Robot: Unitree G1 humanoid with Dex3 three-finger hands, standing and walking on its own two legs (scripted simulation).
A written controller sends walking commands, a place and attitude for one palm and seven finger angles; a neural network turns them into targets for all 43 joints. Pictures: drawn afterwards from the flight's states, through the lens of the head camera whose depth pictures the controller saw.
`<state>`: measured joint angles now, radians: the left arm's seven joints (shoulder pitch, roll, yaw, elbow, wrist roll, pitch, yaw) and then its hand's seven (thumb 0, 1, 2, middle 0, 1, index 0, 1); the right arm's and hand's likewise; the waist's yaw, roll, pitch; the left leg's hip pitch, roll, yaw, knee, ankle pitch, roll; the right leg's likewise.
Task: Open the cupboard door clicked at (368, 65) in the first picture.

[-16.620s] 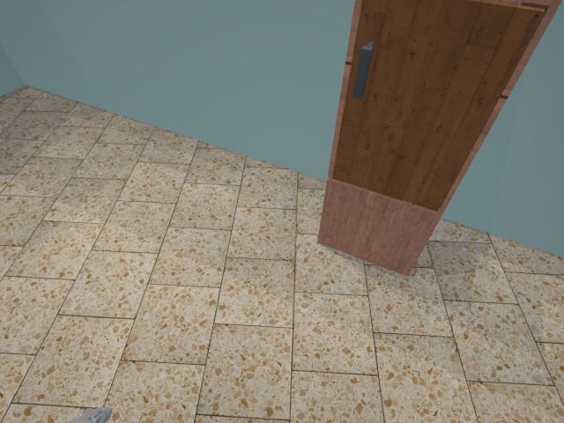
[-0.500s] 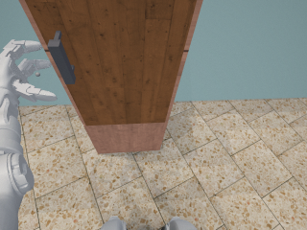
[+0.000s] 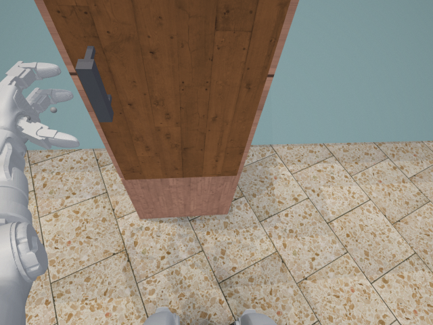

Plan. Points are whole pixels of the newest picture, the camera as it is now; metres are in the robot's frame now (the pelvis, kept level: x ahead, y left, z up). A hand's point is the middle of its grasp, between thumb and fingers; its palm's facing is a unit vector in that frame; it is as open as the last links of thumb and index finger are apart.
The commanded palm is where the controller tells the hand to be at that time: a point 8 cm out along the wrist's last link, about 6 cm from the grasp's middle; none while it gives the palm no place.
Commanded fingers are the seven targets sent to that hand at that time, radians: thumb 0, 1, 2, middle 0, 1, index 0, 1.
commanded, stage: move the hooked fingers beside the handle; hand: left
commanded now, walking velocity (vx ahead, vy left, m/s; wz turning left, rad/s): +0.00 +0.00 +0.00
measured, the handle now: (98, 85) +0.52 +0.20 +0.11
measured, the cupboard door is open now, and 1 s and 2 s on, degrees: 0 0 0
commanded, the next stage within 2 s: slide the fingers in behind the handle in 0.52 s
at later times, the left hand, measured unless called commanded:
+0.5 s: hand (56, 109) +0.46 +0.25 +0.12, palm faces +0.03 -1.00 -0.02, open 14.0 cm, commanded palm +0.44 +0.30 +0.11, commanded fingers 0.00 -0.50 0.30 -0.30 -1.20 -0.30 -1.20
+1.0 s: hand (70, 107) +0.46 +0.23 +0.11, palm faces +0.02 -1.00 -0.01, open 14.0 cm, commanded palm +0.44 +0.28 +0.11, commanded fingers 0.00 -0.50 0.30 -0.30 -1.20 -0.30 -1.20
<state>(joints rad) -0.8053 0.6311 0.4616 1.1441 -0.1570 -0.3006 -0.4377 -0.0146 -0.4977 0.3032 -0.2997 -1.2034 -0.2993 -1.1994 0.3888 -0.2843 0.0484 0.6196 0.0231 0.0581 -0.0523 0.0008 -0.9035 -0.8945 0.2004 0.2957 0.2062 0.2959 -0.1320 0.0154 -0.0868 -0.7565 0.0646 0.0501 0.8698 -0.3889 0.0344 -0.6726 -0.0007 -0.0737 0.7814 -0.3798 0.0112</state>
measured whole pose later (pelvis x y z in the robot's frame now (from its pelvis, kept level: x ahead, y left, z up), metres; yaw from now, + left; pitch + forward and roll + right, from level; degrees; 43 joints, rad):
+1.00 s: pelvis +0.00 -0.01 +0.00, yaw +0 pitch +15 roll -3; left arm -0.78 0.58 0.44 1.10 -0.17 -0.31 -0.40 -0.01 -0.50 0.30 -0.30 -1.20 -0.30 -1.20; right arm 0.39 -0.28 0.04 0.62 0.03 0.06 -0.05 0.00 -0.90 -0.89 0.20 0.30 0.21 0.30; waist -0.13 0.02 -0.09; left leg -0.73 0.07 0.05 0.85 -0.38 0.02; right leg -0.66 0.01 -0.07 0.78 -0.38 0.00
